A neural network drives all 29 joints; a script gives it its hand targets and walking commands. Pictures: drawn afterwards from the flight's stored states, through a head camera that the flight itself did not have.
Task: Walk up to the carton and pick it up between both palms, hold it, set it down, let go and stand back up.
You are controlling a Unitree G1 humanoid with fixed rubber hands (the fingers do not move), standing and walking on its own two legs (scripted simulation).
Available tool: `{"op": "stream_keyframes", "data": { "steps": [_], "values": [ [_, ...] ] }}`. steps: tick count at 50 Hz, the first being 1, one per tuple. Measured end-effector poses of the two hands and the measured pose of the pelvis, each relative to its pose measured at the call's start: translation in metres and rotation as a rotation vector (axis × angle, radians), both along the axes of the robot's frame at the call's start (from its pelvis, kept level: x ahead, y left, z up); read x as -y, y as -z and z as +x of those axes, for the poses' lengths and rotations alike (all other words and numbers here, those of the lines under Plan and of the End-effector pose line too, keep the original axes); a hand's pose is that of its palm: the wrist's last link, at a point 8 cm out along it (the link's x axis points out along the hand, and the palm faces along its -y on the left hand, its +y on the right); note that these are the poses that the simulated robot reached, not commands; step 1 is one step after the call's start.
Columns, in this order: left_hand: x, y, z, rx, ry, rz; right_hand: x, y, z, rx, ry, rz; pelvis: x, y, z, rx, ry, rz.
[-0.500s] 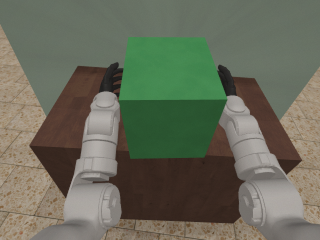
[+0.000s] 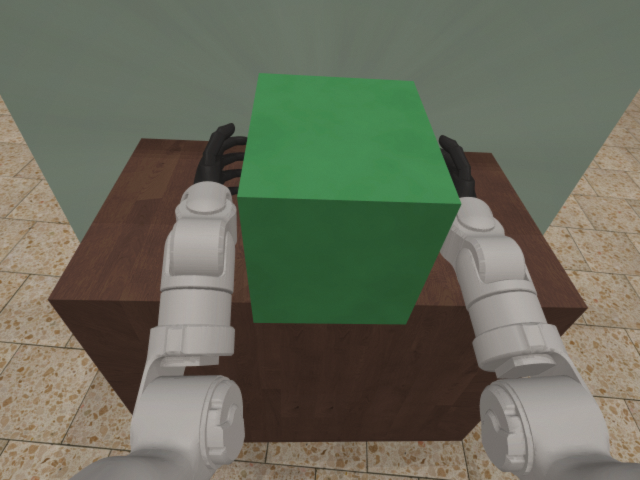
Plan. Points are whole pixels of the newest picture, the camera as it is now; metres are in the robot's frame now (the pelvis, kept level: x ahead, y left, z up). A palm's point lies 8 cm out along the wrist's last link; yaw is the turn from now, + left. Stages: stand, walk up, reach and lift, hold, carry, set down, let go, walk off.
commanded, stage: reach and lift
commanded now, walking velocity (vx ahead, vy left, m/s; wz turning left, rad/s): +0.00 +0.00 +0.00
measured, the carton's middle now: (333, 201) +0.41 -0.02 +0.16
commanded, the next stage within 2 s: hold in 0.70 s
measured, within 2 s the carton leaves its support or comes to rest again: neither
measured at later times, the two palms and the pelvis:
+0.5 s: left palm (177, 184) +0.39 +0.17 +0.21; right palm (429, 178) +0.39 -0.13 +0.21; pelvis +0.02 +0.00 +0.00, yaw +2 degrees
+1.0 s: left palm (187, 180) +0.37 +0.15 +0.22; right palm (449, 174) +0.38 -0.14 +0.23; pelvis +0.01 -0.01 +0.00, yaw +1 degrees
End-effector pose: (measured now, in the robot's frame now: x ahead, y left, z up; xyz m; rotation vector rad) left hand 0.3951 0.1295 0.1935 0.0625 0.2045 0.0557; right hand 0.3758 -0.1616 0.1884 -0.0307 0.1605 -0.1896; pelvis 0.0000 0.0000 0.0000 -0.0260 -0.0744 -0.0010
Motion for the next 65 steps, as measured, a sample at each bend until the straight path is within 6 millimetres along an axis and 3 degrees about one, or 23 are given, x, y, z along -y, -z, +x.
{"op": "stream_keyframes", "data": {
  "steps": [10,19,32,43,55,65],
  "values": [
    [-0.023,-0.004,-0.004,0.035,-0.056,-0.036,-0.022,-0.019,0.013,0.036,-0.053,-0.010,0.004,0.000,0.005,-0.028,-0.008,0.000],
    [-0.039,-0.008,-0.005,0.031,-0.065,-0.022,-0.038,-0.021,0.020,0.026,-0.075,0.011,0.003,-0.001,0.016,-0.026,-0.036,-0.005],
    [-0.026,-0.018,-0.011,0.060,-0.038,-0.010,-0.024,-0.024,0.007,0.054,-0.048,0.036,-0.006,-0.002,0.019,0.002,-0.020,-0.004],
    [-0.015,-0.025,-0.018,0.052,-0.055,-0.025,-0.014,-0.027,0.002,0.049,-0.057,0.030,0.000,-0.002,0.012,0.026,-0.005,0.001],
    [-0.027,-0.035,-0.027,0.067,-0.079,-0.057,-0.026,-0.048,0.001,0.059,-0.081,0.013,0.011,-0.001,0.009,0.030,-0.019,0.002],
    [-0.041,-0.041,-0.032,0.059,-0.090,-0.050,-0.040,-0.058,0.003,0.049,-0.094,0.033,0.008,0.000,0.008,0.026,-0.033,-0.001]
  ]
}}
